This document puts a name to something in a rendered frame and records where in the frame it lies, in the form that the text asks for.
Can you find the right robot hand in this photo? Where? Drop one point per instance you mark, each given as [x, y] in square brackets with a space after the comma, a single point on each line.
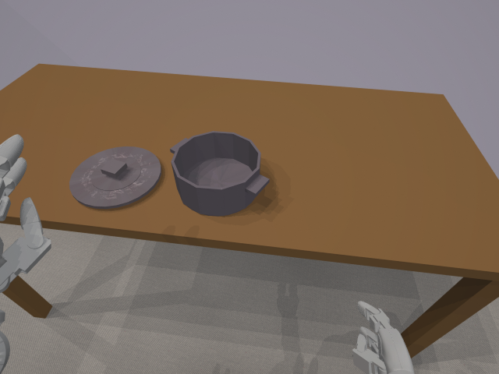
[388, 350]

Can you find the left robot hand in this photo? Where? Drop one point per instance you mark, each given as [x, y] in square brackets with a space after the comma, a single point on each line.
[24, 253]

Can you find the table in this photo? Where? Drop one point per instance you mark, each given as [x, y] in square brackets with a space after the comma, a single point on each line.
[380, 178]

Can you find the pot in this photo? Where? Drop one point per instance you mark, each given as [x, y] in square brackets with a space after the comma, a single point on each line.
[217, 173]

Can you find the lid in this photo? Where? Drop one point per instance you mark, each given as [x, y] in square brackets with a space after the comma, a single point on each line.
[93, 189]

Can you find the knob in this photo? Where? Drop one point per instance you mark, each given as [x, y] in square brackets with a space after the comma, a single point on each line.
[114, 168]

